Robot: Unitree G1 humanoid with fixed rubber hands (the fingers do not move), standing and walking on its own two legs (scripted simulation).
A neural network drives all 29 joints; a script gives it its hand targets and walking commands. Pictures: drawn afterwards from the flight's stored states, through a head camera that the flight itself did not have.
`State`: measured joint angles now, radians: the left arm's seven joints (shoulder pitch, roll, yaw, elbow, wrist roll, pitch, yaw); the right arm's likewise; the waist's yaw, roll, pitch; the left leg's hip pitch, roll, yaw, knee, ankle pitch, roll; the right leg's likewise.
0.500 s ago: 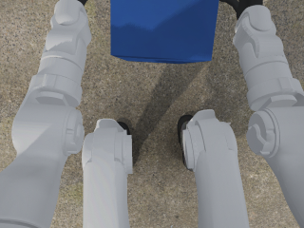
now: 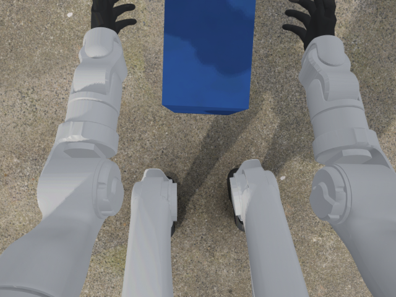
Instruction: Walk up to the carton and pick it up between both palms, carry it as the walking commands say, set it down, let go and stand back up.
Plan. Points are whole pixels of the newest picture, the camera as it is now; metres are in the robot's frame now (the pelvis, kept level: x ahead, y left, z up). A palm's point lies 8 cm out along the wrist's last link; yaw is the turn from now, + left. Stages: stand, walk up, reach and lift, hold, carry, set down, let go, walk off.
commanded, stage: set down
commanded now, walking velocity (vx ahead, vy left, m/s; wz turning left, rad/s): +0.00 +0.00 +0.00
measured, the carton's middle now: (204, 70) +0.52 -0.03 -0.33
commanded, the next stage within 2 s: let go in 0.72 s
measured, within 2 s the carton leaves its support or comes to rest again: neither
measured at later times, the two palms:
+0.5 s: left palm out of the picture +0.55 +0.14 +0.04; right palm out of the picture +0.51 -0.21 +0.04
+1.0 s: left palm out of the picture +0.49 +0.15 +0.09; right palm out of the picture +0.47 -0.22 +0.09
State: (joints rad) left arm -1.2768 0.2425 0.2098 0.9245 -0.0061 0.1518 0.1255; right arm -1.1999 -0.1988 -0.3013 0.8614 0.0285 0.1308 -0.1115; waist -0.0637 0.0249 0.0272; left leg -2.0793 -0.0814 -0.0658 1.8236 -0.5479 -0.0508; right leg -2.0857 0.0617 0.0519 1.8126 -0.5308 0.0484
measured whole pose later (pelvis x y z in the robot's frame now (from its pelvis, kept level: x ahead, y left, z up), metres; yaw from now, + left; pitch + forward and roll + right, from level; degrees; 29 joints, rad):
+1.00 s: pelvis +0.06 +0.00 +0.22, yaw +0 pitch +41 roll +1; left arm -0.77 0.09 0.26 0.64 0.18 0.13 0.10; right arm -0.73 -0.14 -0.32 0.62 -0.16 0.11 0.03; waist -0.04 0.02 -0.03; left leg -1.32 -0.05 -0.09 0.89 -0.29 -0.03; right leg -1.33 0.04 0.07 0.90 -0.28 0.02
